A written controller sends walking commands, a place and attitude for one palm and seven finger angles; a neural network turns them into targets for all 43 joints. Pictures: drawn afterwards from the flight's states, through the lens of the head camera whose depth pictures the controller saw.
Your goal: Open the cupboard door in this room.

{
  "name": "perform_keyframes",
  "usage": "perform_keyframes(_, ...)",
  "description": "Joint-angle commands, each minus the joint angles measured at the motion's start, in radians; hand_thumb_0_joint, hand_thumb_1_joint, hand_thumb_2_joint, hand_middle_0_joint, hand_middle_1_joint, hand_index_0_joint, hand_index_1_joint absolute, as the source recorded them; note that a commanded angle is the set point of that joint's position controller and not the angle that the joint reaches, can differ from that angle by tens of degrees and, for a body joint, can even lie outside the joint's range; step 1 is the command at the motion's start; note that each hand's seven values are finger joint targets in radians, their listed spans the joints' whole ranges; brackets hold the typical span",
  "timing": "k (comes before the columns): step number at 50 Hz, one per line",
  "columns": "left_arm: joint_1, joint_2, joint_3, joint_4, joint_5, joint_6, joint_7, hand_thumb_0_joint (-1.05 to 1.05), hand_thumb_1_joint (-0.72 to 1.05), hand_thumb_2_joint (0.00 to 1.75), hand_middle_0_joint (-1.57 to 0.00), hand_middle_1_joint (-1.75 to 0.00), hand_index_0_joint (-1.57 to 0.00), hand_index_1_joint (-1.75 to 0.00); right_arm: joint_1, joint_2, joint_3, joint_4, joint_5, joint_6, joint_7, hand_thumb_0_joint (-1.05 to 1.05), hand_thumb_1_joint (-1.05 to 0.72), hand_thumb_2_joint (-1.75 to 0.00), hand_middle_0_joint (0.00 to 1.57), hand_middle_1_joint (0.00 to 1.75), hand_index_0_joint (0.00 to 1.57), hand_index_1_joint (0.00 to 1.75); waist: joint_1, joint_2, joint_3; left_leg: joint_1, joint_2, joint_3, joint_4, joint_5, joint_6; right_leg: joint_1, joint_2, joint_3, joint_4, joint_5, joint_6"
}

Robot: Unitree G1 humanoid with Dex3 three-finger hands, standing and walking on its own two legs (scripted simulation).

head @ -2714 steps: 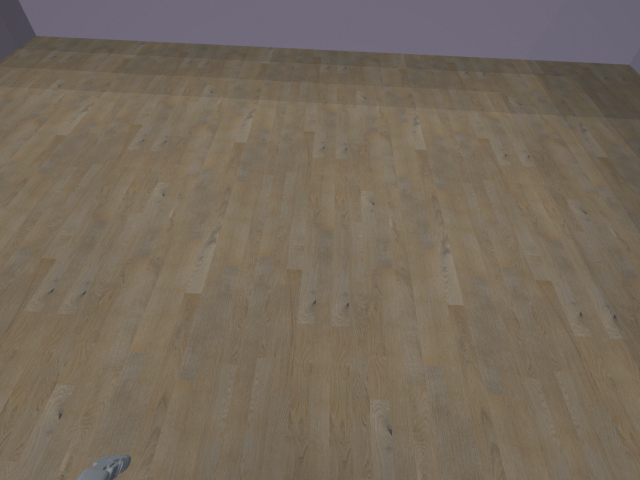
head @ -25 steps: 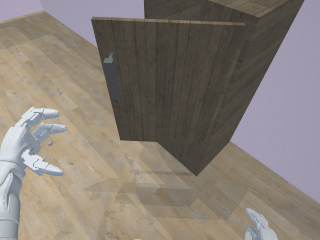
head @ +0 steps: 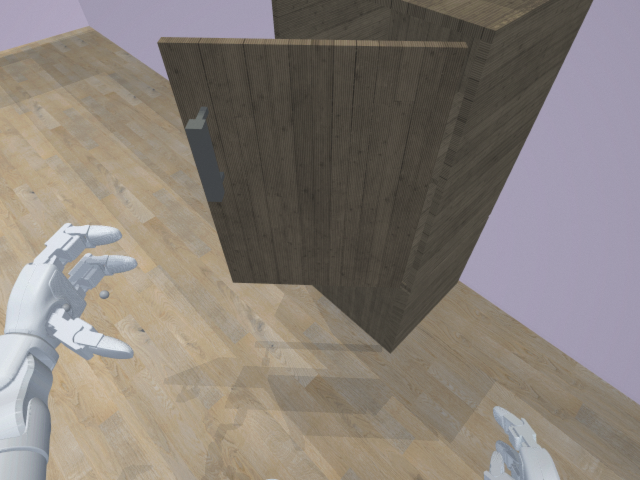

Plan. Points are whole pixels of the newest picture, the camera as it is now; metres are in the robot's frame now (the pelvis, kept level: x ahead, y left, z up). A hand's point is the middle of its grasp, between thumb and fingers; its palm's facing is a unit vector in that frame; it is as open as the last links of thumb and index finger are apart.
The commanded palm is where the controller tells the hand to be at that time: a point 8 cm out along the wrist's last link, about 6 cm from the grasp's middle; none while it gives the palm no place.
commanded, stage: move the hooked fingers beside the handle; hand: left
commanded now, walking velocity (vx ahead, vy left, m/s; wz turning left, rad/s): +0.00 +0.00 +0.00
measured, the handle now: (209, 155) +0.58 +0.23 +0.07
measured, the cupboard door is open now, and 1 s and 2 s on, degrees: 43 43 43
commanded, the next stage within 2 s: none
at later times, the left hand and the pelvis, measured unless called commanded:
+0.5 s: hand (121, 242) +0.37 +0.29 +0.09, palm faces +0.05 -1.00 -0.01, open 14.0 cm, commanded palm +0.34 +0.34 +0.09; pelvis +0.00 +0.00 -0.01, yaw -2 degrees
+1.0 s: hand (136, 208) +0.44 +0.29 +0.09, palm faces +0.04 -1.00 +0.01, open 14.0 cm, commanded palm +0.42 +0.34 +0.08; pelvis +0.00 +0.03 -0.02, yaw -1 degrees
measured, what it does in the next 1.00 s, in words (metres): stands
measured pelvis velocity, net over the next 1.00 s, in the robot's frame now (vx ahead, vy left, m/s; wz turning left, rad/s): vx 0.00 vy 0.03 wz -0.02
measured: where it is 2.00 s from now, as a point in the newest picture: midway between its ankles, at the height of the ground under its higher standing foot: outside the picture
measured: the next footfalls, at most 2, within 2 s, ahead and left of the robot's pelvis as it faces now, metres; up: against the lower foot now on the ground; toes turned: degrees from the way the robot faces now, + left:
none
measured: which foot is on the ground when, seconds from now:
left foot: down 0.00-1.00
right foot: down 0.00-1.00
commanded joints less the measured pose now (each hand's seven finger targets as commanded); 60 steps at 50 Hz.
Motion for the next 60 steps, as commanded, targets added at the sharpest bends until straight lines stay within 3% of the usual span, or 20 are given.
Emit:
perform_keyframes(1,-0.358,0.304,0.095,-0.172,-0.015,-0.079,0.011,0.00,-0.50,0.30,-0.30,-1.20,-0.30,-1.20,-0.032,-0.140,-0.061,-0.120,0.003,-0.042,-0.014,0.00,-0.90,-0.90,0.20,0.30,0.20,0.30,-0.026,-0.007,-0.188,0.187,-0.018,-0.042,-0.055,0.141,0.019,-0.038,-0.006,0.091,-0.118,0.251,0.036)
perform_keyframes(6,-0.436,0.369,0.127,-0.063,-0.003,-0.100,-0.009,0.00,-0.50,0.30,-0.30,-1.20,-0.30,-1.20,-0.021,-0.144,-0.059,-0.104,0.005,-0.026,-0.020,0.00,-0.90,-0.90,0.20,0.30,0.20,0.30,-0.025,0.006,-0.222,0.152,-0.019,-0.033,-0.034,0.136,0.020,-0.012,-0.020,0.126,-0.111,0.257,0.042)
perform_keyframes(9,-0.492,0.348,0.091,-0.014,0.005,-0.105,-0.032,0.00,-0.50,0.30,-0.30,-1.20,-0.30,-1.20,-0.016,-0.142,-0.057,-0.102,0.007,-0.021,-0.019,0.00,-0.90,-0.90,0.20,0.30,0.20,0.30,-0.030,0.063,-0.259,0.163,-0.023,-0.030,-0.026,0.156,0.020,-0.016,-0.020,0.123,-0.098,0.289,0.040)
perform_keyframes(13,-0.543,0.361,0.087,0.116,0.003,-0.095,-0.054,0.00,-0.50,0.30,-0.30,-1.20,-0.30,-1.20,0.010,-0.154,-0.062,-0.091,0.010,-0.007,-0.018,0.00,-0.90,-0.90,0.20,0.30,0.20,0.30,-0.044,-0.017,-0.228,0.116,-0.018,-0.031,-0.016,0.131,0.022,-0.047,-0.018,0.128,-0.097,0.272,0.046)
perform_keyframes(14,-0.550,0.398,0.117,0.154,0.007,-0.094,-0.055,0.00,-0.50,0.30,-0.30,-1.20,-0.30,-1.20,0.021,-0.161,-0.064,-0.088,0.009,-0.003,-0.017,0.00,-0.90,-0.90,0.20,0.30,0.20,0.30,-0.036,-0.022,-0.231,0.097,-0.017,-0.034,-0.014,0.133,0.020,-0.043,-0.020,0.128,-0.092,0.274,0.045)
perform_keyframes(18,-0.564,0.439,0.148,0.170,0.016,-0.116,-0.057,0.00,-0.50,0.30,-0.30,-1.20,-0.30,-1.20,0.041,-0.163,-0.071,-0.103,0.005,0.013,-0.005,0.00,-0.90,-0.90,0.20,0.30,0.20,0.30,-0.012,0.008,-0.310,0.107,-0.021,-0.030,-0.007,0.185,0.022,-0.004,-0.017,0.125,-0.063,0.342,0.041)
perform_keyframes(20,-0.612,0.429,0.129,0.142,0.027,-0.136,-0.050,0.00,-0.50,0.30,-0.30,-1.20,-0.30,-1.20,0.050,-0.162,-0.073,-0.104,0.003,0.021,0.000,0.00,-0.90,-0.90,0.20,0.30,0.20,0.30,-0.020,0.064,-0.332,0.146,-0.019,-0.031,-0.007,0.205,0.022,-0.032,-0.005,0.103,-0.051,0.336,0.031)
perform_keyframes(24,-0.598,0.479,0.190,0.168,0.025,-0.164,-0.040,0.00,-0.50,0.30,-0.30,-1.20,-0.30,-1.20,0.078,-0.172,-0.084,-0.102,-0.001,0.039,0.005,0.00,-0.90,-0.90,0.20,0.30,0.20,0.30,-0.018,0.007,-0.350,0.130,-0.013,-0.034,-0.006,0.211,0.024,-0.025,0.004,0.097,-0.040,0.343,0.033)
perform_keyframes(25,-0.602,0.442,0.155,0.178,0.028,-0.162,-0.044,0.00,-0.50,0.30,-0.30,-1.20,-0.30,-1.20,0.078,-0.170,-0.082,-0.105,0.001,0.044,0.006,0.00,-0.90,-0.90,0.20,0.30,0.20,0.30,-0.028,0.029,-0.337,0.137,-0.014,-0.033,-0.009,0.206,0.025,-0.049,0.007,0.090,-0.041,0.330,0.031)
perform_keyframes(29,-0.673,0.422,0.117,0.200,0.040,-0.152,-0.047,0.00,-0.50,0.30,-0.30,-1.20,-0.30,-1.20,0.096,-0.175,-0.085,-0.097,0.000,0.056,0.007,0.00,-0.90,-0.90,0.20,0.30,0.20,0.30,-0.044,0.074,-0.323,0.179,-0.007,-0.048,-0.010,0.205,0.022,-0.117,0.016,0.071,-0.043,0.282,0.021)
perform_keyframes(32,-0.723,0.450,0.125,0.216,0.052,-0.150,-0.042,0.00,-0.50,0.30,-0.30,-1.20,-0.30,-1.20,0.108,-0.182,-0.084,-0.092,-0.003,0.068,0.006,0.00,-0.90,-0.90,0.20,0.30,0.20,0.30,-0.050,0.076,-0.327,0.189,-0.002,-0.061,-0.009,0.214,0.019,-0.143,0.019,0.063,-0.038,0.267,0.015)
perform_keyframes(36,-0.812,0.421,0.091,0.242,0.059,-0.169,-0.022,0.00,-0.50,0.30,-0.30,-1.20,-0.30,-1.20,0.122,-0.184,-0.084,-0.083,-0.007,0.078,0.006,0.00,-0.90,-0.90,0.20,0.30,0.20,0.30,-0.069,0.065,-0.319,0.221,0.008,-0.087,-0.010,0.206,0.014,-0.198,0.027,0.048,-0.035,0.215,0.009)
perform_keyframes(40,-0.897,0.397,0.052,0.295,0.089,-0.180,0.004,0.00,-0.50,0.30,-0.30,-1.20,-0.30,-1.20,0.134,-0.187,-0.082,-0.067,-0.014,0.087,0.010,0.00,-0.90,-0.90,0.20,0.30,0.20,0.30,-0.084,0.104,-0.329,0.266,0.021,-0.124,-0.021,0.177,-0.001,-0.272,0.025,0.034,-0.027,0.145,0.007)
perform_keyframes(41,-0.919,0.397,0.049,0.319,0.091,-0.182,0.010,0.00,-0.50,0.30,-0.30,-1.20,-0.30,-1.20,0.142,-0.189,-0.082,-0.064,-0.015,0.092,0.009,0.00,-0.90,-0.90,0.20,0.30,0.20,0.30,-0.094,0.072,-0.315,0.255,0.022,-0.128,-0.017,0.172,0.003,-0.280,0.028,0.033,-0.027,0.141,0.006)
perform_keyframes(45,-0.990,0.429,0.053,0.432,0.122,-0.179,0.025,0.00,-0.50,0.30,-0.30,-1.20,-0.30,-1.20,0.155,-0.197,-0.078,-0.051,-0.020,0.107,0.011,0.00,-0.90,-0.90,0.20,0.30,0.20,0.30,-0.099,0.078,-0.312,0.224,0.022,-0.134,-0.016,0.123,0.000,-0.309,0.019,0.034,-0.017,0.109,0.009)
perform_keyframes(47,-1.041,0.458,0.060,0.430,0.138,-0.198,0.028,0.00,-0.50,0.30,-0.30,-1.20,-0.30,-1.20,0.165,-0.199,-0.076,-0.052,-0.025,0.113,0.014,0.00,-0.90,-0.90,0.20,0.30,0.20,0.30,-0.096,0.126,-0.368,0.256,0.025,-0.141,-0.006,0.155,-0.008,-0.317,0.020,0.035,-0.003,0.116,0.005)
perform_keyframes(52,-1.088,0.509,0.097,0.464,0.148,-0.234,0.040,0.00,-0.50,0.30,-0.30,-1.20,-0.30,-1.20,0.198,-0.207,-0.079,-0.039,-0.036,0.133,0.021,0.00,-0.90,-0.90,0.20,0.30,0.20,0.30,-0.102,0.100,-0.432,0.271,0.031,-0.143,0.026,0.231,-0.008,-0.314,0.028,0.035,0.012,0.157,0.007)
perform_keyframes(55,-1.127,0.493,0.066,0.504,0.154,-0.229,0.030,0.00,-0.50,0.30,-0.30,-1.20,-0.30,-1.20,0.206,-0.207,-0.078,-0.031,-0.035,0.149,0.023,0.00,-0.90,-0.90,0.20,0.30,0.20,0.30,-0.122,0.127,-0.404,0.249,0.031,-0.136,0.034,0.213,-0.006,-0.344,0.028,0.036,0.012,0.146,0.011)
perform_keyframes(57,-1.106,0.540,0.103,0.550,0.159,-0.221,0.024,0.00,-0.50,0.30,-0.30,-1.20,-0.30,-1.20,0.223,-0.214,-0.078,-0.033,-0.036,0.161,0.022,0.00,-0.90,-0.90,0.20,0.30,0.20,0.30,-0.114,0.098,-0.403,0.219,0.030,-0.130,0.043,0.243,-0.002,-0.327,0.032,0.037,0.018,0.173,0.010)
perform_keyframes(60,-1.149,0.530,0.075,0.565,0.171,-0.211,0.019,0.00,-0.50,0.30,-0.30,-1.20,-0.30,-1.20,0.240,-0.215,-0.079,-0.027,-0.037,0.177,0.023,0.00,-0.90,-0.90,0.20,0.30,0.20,0.30,-0.128,0.123,-0.396,0.219,0.032,-0.135,0.048,0.232,-0.003,-0.358,0.033,0.035,0.019,0.158,0.011)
